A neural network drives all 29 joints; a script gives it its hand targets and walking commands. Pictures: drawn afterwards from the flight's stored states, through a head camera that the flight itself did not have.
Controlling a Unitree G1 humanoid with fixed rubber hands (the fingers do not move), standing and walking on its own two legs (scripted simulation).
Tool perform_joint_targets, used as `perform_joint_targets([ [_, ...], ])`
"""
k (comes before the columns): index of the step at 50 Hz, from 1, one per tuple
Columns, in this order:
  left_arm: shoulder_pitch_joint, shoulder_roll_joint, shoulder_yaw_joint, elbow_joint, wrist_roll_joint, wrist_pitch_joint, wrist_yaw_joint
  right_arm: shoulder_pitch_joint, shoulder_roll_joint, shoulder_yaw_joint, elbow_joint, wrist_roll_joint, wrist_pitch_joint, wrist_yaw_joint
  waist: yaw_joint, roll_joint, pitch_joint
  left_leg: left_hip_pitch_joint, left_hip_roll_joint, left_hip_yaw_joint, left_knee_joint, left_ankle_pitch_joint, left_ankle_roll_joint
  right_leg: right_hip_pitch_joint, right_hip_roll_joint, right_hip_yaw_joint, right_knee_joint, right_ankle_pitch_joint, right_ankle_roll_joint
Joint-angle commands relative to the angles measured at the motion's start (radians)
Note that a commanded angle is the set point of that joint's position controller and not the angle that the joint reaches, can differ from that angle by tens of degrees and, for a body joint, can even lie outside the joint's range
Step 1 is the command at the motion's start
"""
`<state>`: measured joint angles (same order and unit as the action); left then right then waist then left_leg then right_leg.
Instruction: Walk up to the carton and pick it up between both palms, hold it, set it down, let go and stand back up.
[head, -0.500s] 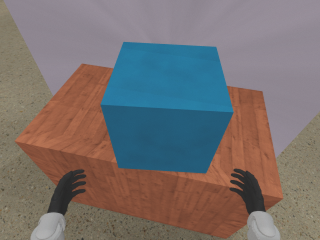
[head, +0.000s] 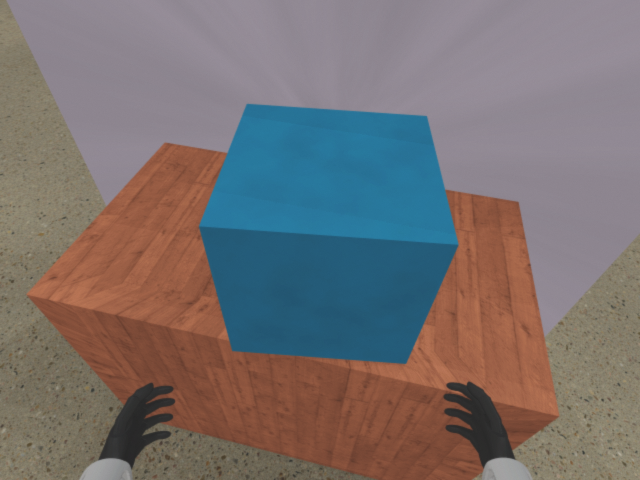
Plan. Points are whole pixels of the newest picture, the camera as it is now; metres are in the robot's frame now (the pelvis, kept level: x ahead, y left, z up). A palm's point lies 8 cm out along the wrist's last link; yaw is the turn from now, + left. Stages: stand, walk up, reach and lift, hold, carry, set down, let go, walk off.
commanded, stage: set down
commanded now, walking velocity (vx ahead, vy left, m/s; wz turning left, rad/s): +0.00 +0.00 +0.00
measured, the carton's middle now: (327, 235) +0.49 -0.01 +0.01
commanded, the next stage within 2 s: let go in 0.48 s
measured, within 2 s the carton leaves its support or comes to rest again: neither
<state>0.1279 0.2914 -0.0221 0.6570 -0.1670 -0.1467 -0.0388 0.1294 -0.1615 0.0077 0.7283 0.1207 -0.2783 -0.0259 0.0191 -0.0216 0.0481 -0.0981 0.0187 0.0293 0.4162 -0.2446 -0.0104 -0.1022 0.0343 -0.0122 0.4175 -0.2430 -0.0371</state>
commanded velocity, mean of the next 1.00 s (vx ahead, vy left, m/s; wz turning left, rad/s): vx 0.00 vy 0.00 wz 0.00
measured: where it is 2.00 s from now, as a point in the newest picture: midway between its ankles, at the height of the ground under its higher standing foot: outside the picture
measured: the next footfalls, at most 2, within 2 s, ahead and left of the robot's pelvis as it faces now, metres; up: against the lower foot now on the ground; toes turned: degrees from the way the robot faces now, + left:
none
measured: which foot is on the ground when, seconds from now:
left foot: down 0.00-1.00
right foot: down 0.00-1.00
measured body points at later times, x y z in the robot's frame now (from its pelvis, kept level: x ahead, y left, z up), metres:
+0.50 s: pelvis +0.01 +0.01 +0.00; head +0.01 +0.02 +0.45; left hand +0.16 +0.24 -0.09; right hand +0.17 -0.21 -0.09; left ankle -0.01 +0.12 -0.74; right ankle -0.01 -0.09 -0.74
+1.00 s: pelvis +0.00 +0.01 +0.00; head +0.00 +0.02 +0.45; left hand +0.18 +0.23 -0.09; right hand +0.16 -0.23 -0.08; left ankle -0.01 +0.12 -0.74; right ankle -0.01 -0.09 -0.74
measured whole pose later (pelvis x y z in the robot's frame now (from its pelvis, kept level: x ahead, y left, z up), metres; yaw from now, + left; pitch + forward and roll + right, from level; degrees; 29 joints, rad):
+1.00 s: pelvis +0.00 +0.01 +0.00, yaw -1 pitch -4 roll +0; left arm 0.17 0.20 0.00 0.54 -0.01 0.12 0.02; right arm 0.19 -0.18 -0.04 0.73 -0.01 -0.21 0.03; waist 0.01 -0.02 0.07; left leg -0.09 0.02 0.05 0.40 -0.24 -0.01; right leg -0.09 0.04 0.00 0.39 -0.23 -0.03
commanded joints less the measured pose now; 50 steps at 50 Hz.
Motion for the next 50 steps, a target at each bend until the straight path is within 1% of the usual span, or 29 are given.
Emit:
perform_joint_targets([
  [1, -0.088, 0.121, 0.055, -0.163, 0.029, 0.008, 0.003, -0.075, -0.097, -0.031, -0.120, -0.021, -0.020, -0.002, -0.005, 0.040, -0.094, 0.057, -0.014, 0.013, -0.053, 0.239, -0.009, -0.019, -0.042, 0.040, -0.103, 0.188, 0.013],
  [9, -0.024, 0.085, 0.066, -0.204, 0.088, 0.087, 0.009, -0.031, -0.095, -0.031, -0.113, -0.053, -0.003, 0.004, -0.001, 0.037, -0.071, 0.092, -0.016, 0.017, -0.059, 0.302, -0.017, -0.013, -0.035, 0.024, -0.125, 0.230, 0.017],
  [17, 0.012, 0.051, 0.071, -0.235, 0.138, 0.155, 0.023, -0.006, -0.098, -0.037, -0.103, -0.084, 0.018, 0.016, 0.001, 0.042, -0.056, 0.116, -0.014, 0.021, -0.064, 0.338, -0.022, -0.021, -0.027, 0.008, -0.141, 0.229, 0.015],
  [23, 0.019, 0.030, 0.072, -0.243, 0.165, 0.201, 0.033, 0.002, -0.102, -0.043, -0.089, -0.106, 0.039, 0.025, -0.002, 0.049, -0.051, 0.124, -0.011, 0.023, -0.064, 0.341, -0.024, -0.032, -0.024, -0.002, -0.145, 0.211, 0.013],
  [26, -0.005, 0.022, 0.060, -0.255, 0.169, 0.220, 0.044, -0.015, -0.112, -0.061, -0.078, -0.127, 0.042, 0.033, -0.012, 0.053, -0.052, 0.119, -0.002, 0.026, -0.064, 0.305, -0.023, -0.051, -0.019, -0.011, -0.136, 0.184, 0.011],
  [30, -0.040, 0.019, 0.037, -0.280, 0.159, 0.226, 0.066, -0.046, -0.126, -0.092, -0.068, -0.147, 0.031, 0.049, -0.023, 0.050, -0.068, 0.098, 0.013, 0.026, -0.059, 0.252, -0.020, -0.068, -0.015, -0.016, -0.115, 0.161, 0.004],
  [33, -0.017, 0.020, 0.047, -0.260, 0.160, 0.222, 0.066, -0.031, -0.127, -0.082, -0.063, -0.139, 0.029, 0.052, -0.019, 0.027, -0.087, 0.101, 0.002, 0.027, -0.048, 0.284, -0.018, -0.040, -0.019, -0.005, -0.110, 0.228, 0.011],
  [35, -0.002, 0.019, 0.057, -0.241, 0.167, 0.224, 0.061, -0.022, -0.130, -0.070, -0.056, -0.132, 0.028, 0.050, -0.015, 0.022, -0.094, 0.111, -0.008, 0.026, -0.043, 0.303, -0.019, -0.025, -0.021, 0.000, -0.109, 0.274, 0.018],
  [37, 0.002, 0.016, 0.061, -0.231, 0.173, 0.228, 0.056, -0.020, -0.133, -0.063, -0.054, -0.127, 0.026, 0.050, -0.011, 0.020, -0.091, 0.116, -0.013, 0.026, -0.045, 0.307, -0.019, -0.021, -0.022, 0.002, -0.111, 0.289, 0.020],
  [42, -0.016, 0.010, 0.061, -0.227, 0.176, 0.237, 0.055, -0.027, -0.132, -0.060, -0.071, -0.127, 0.034, 0.052, -0.008, 0.021, -0.065, 0.104, -0.012, 0.032, -0.059, 0.266, -0.014, -0.038, -0.023, 0.003, -0.119, 0.246, 0.017],
  [47, -0.036, 0.012, 0.055, -0.241, 0.171, 0.243, 0.062, -0.028, -0.128, -0.067, -0.089, -0.134, 0.047, 0.055, -0.012, 0.026, -0.051, 0.090, -0.006, 0.037, -0.068, 0.218, -0.009, -0.055, -0.027, 0.008, -0.120, 0.202, 0.013],
  [48, -0.007, -0.022, 0.038, -0.268, 0.144, 0.237, 0.061, -0.010, -0.165, -0.104, -0.156, -0.130, 0.040, 0.053, 0.032, -0.002, -0.086, 0.024, -0.028, 0.044, -0.028, 0.220, -0.028, -0.022, -0.026, 0.008, -0.085, 0.187, 0.018],
  [49, -0.020, -0.010, 0.038, -0.265, 0.144, 0.239, 0.060, -0.005, -0.162, -0.096, -0.153, -0.131, 0.041, 0.050, 0.012, 0.016, -0.081, 0.029, -0.025, 0.046, -0.034, 0.198, -0.027, -0.032, -0.028, 0.013, -0.082, 0.193, 0.015],
  [50, 0.129, 0.084, 0.091, -0.134, 0.240, 0.171, 0.041, 0.036, -0.215, -0.105, -0.026, -0.170, 0.184, 0.035, 0.018, 0.181, -0.027, -0.006, 0.107, -0.037, 0.012, 0.322, 0.002, -0.145, -0.105, 0.117, -0.022, 0.309, 0.030],
])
